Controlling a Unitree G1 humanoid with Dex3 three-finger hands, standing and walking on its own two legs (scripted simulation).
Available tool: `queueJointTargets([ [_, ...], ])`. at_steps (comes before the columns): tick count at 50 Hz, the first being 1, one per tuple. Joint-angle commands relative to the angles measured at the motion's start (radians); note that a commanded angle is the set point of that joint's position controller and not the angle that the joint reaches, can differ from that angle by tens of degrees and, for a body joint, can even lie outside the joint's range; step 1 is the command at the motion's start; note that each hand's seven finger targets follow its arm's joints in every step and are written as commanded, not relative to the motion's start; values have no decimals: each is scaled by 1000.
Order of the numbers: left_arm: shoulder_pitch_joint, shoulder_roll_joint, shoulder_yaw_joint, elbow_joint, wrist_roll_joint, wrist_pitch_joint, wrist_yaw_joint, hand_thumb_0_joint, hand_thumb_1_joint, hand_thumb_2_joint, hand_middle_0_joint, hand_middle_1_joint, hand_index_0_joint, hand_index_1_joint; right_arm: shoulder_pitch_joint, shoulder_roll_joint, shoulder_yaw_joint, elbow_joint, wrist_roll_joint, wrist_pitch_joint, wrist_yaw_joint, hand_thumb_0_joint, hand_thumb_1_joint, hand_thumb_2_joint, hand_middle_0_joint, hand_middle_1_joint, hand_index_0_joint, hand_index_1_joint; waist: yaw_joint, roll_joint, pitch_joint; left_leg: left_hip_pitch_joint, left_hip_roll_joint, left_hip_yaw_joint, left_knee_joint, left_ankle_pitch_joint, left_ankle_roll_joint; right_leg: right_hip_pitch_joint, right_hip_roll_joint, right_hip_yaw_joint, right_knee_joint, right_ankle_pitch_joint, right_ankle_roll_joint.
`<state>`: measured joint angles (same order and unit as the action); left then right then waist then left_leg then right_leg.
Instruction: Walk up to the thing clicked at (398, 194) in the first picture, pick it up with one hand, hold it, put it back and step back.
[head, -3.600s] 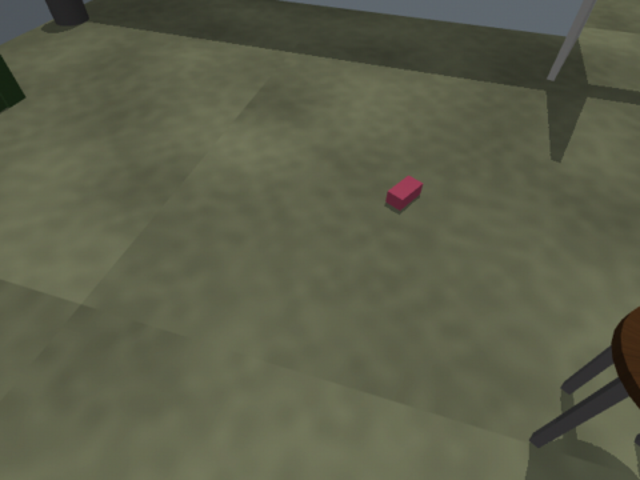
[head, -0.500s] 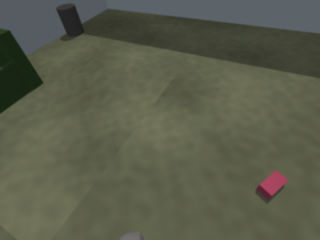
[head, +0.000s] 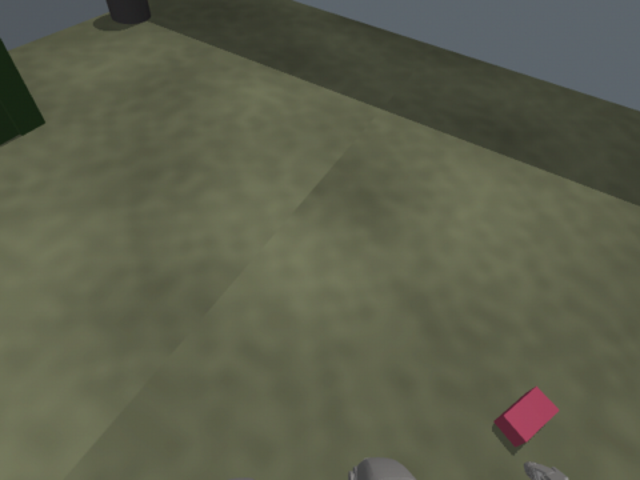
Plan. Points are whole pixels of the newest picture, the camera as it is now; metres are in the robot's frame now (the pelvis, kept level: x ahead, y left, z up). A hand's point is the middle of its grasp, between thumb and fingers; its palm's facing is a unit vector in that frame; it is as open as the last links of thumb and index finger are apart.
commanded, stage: walk up
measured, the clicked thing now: (526, 415) +0.39 -0.70 -0.73
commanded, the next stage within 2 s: stand in 1.60 s
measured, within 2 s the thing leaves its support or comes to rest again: neither
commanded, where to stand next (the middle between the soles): +0.09 -0.01 m, yaw -1 degrees
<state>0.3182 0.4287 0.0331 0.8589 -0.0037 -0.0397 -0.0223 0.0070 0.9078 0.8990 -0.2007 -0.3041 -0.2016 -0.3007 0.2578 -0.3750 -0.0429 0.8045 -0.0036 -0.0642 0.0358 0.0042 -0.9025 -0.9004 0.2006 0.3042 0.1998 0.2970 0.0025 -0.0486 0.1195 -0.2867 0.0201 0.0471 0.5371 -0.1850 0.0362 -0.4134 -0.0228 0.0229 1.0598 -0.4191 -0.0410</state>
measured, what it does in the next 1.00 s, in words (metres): steps on the spot: right foot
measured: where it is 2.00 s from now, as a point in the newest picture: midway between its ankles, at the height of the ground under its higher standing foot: outside the picture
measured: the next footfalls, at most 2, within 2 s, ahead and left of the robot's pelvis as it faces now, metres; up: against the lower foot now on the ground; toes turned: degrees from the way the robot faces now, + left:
right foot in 0.22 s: +0.12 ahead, -0.15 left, +0.00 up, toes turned -3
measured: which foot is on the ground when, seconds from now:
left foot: down 0.00-1.00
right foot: up 0.00-0.20, down 0.22-1.00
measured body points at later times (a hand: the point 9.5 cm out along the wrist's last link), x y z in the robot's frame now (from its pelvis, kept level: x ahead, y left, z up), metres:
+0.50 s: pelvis +0.01 -0.02 -0.01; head +0.04 -0.04 +0.44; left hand +0.11 +0.28 -0.12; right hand +0.08 -0.32 -0.15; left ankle +0.02 +0.12 -0.73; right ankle +0.08 -0.14 -0.73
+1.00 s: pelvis +0.04 -0.01 +0.01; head +0.05 -0.01 +0.46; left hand +0.11 +0.30 -0.12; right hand +0.11 -0.32 -0.12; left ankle +0.02 +0.12 -0.73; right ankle +0.08 -0.14 -0.73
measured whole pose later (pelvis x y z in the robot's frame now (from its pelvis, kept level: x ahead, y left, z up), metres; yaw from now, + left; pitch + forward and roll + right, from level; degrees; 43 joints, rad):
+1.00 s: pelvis +0.04 -0.01 +0.01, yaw -1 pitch -2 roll +0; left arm 0.11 0.37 0.01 1.16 0.00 -0.01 -0.02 0.01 0.91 0.90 -0.20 -0.30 -0.20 -0.30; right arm 0.14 -0.36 -0.01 1.13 -0.01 -0.02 0.00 0.01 -0.90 -0.90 0.20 0.30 0.20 0.30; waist 0.01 0.00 0.05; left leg -0.11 0.02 0.00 0.40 -0.25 -0.02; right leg -0.21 -0.04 -0.02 0.40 -0.15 0.02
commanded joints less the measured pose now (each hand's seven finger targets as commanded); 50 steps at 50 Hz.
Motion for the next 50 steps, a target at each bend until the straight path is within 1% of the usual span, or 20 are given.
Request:
queueJointTargets([
  [1, 130, 150, 48, -10, -3, 0, 17, 0, 900, 900, -200, -300, -200, -300, -4, -249, -65, -62, 0, -8, -30, 0, -900, -900, 200, 300, 200, 300, 14, 212, -62, 13, 212, -138, -216, 207, 172, -13, -32, 9, -88, 88, 33],
  [6, 37, 140, 48, 1, -2, -2, 32, 0, 900, 900, -200, -300, -200, -300, -28, -251, -56, -54, -8, 15, -32, 0, -900, -900, 200, 300, 200, 300, -5, 226, -93, -35, 224, -121, -117, 385, 181, 92, -33, -45, -266, 150, 46],
  [8, 53, 133, 49, 23, -1, -2, 37, 0, 900, 900, -200, -300, -200, -300, -51, -253, -57, -50, 1, 29, -33, 0, -900, -900, 200, 300, 200, 300, 13, 212, -126, -50, 233, -143, -59, 330, 176, 166, -12, -54, -331, 183, 36],
  [10, 77, 143, 50, 43, 7, -12, 42, 0, 900, 900, -200, -300, -200, -300, -101, -226, -45, -48, 17, 45, -33, 0, -900, -900, 200, 300, 200, 300, 49, 135, -172, -39, 180, -107, 60, 162, 116, 242, 1, -51, -512, 286, 14],
  [11, 63, 176, 56, 39, 15, -21, 46, 0, 900, 900, -200, -300, -200, -300, -81, -184, -31, -43, 23, 51, -34, 0, -900, -900, 200, 300, 200, 300, 50, 40, -183, -50, 138, -79, 136, 55, 63, 265, -57, 38, -594, 326, -6],
  [12, -1, 227, 63, 22, 27, -30, 48, 0, 900, 900, -200, -300, -200, -300, -38, -132, -15, -33, 27, 56, -32, 0, -900, -900, 200, 300, 200, 300, 5, -118, -168, -109, 52, -42, 226, -122, 7, 237, -230, 301, -674, 350, -57],
  [13, -84, 241, 60, -5, 24, -33, 45, 0, 900, 900, -200, -300, -200, -300, -26, -138, -11, -13, 22, 65, -37, 0, -900, -900, 200, 300, 200, 300, -14, -136, -126, -121, -8, -51, 273, -363, -16, 173, -339, 411, -733, 348, -153],
  [14, -132, 277, 60, -1, 20, -26, 46, 0, 900, 900, -200, -300, -200, -300, -30, -190, -30, 18, 13, 71, -47, 0, -900, -900, 200, 300, 200, 300, 0, -166, -109, -55, 16, -76, 320, -419, -10, 67, -368, 432, -712, 341, -215],
  [16, -142, 218, 43, 4, 21, -18, 45, 0, 900, 900, -200, -300, -200, -300, -53, -202, -33, 55, 19, 73, -39, 0, -900, -900, 200, 300, 200, 300, -5, -145, -76, 13, 21, -83, 283, -373, -4, -13, -274, 314, -728, 245, -156],
  [18, -160, 204, 41, 15, 29, -18, 45, 0, 900, 900, -200, -300, -200, -300, -39, -188, -30, 86, 23, 70, -32, 0, -900, -900, 200, 300, 200, 300, -9, -159, -128, -3, 5, -61, 203, -267, -11, 99, -208, 226, -683, 230, -106],
  [21, -176, 195, 40, 29, 24, -5, 38, 0, 900, 900, -200, -300, -200, -300, -22, -173, -18, 130, 9, 54, -34, 0, -900, -900, 200, 300, 200, 300, -9, -140, -201, 84, -17, -29, -20, -157, -20, 156, -172, 167, -616, 226, -82],
  [23, -188, 162, 31, 32, 15, 4, 32, 0, 900, 900, -200, -300, -200, -300, -21, -190, -24, 156, -6, 40, -43, 0, -900, -900, 200, 300, 200, 300, -13, -119, -225, 166, 20, -77, -114, -102, -10, 125, -170, 148, -596, 216, -52],
  [24, -182, 129, 23, 41, 8, 6, 28, 0, 900, 900, -200, -300, -200, -300, -61, -222, -28, 155, -14, 32, -43, 0, -900, -900, 200, 300, 200, 300, 3, -22, -223, 153, 89, -173, -137, -124, 10, 102, -131, 116, -595, 169, -17],
  [25, -196, 135, 25, 66, 6, 9, 26, 0, 900, 900, -200, -300, -200, -300, -132, -230, -25, 151, -7, 31, -37, 0, -900, -900, 200, 300, 200, 300, 27, 6, -179, 41, 105, -195, -143, -246, 26, 146, -89, 82, -628, 40, 5],
  [26, -209, 153, 30, 84, 14, 8, 26, 0, 900, 900, -200, -300, -200, -300, -153, -226, -20, 156, -6, 33, -32, 0, -900, -900, 200, 300, 200, 300, 31, 8, -145, -30, 101, -182, -152, -320, 24, 189, -93, 88, -655, -18, 6],
  [29, -243, 163, 34, 101, 15, 3, 21, 0, 900, 900, -200, -300, -200, -300, -112, -199, -3, 195, -13, 28, -29, 0, -900, -900, 200, 300, 200, 300, 9, 22, -99, -9, 60, -126, -159, -248, 6, 150, -125, 144, -704, -68, -14],
  [33, -246, 143, 28, 142, 7, 6, 16, 0, 900, 900, -200, -300, -200, -300, -146, -216, 2, 226, -14, 19, -27, 0, -900, -900, 200, 300, 200, 300, 31, 115, -54, -67, 101, -189, -260, -286, 7, 212, -79, 75, -675, 60, 0],
  [38, -259, 133, 22, 185, 4, 11, 11, 0, 900, 900, -200, -300, -200, -300, -161, -223, 2, 247, -14, 14, -35, 0, -900, -900, 200, 300, 200, 300, 29, 146, -62, -50, 120, -182, -301, -219, 4, 275, -65, 35, -676, 181, 15],
  [45, -273, 133, 13, 225, 5, 11, 12, 0, 900, 900, -200, -300, -200, -300, -156, -219, -4, 264, -8, 18, -42, 0, -900, -900, 200, 300, 200, 300, 10, 105, -116, 60, 114, -146, -270, -57, 0, 294, -82, 31, -698, 273, 21],
  [50, -275, 137, 10, 240, 7, 3, 18, 0, 900, 900, -200, -300, -200, -300, -159, -210, -10, 269, 1, 25, -46, 0, -900, -900, 200, 300, 200, 300, -7, 42, -166, 156, 96, -114, -208, 96, -6, 289, -114, 46, -704, 439, 15],
])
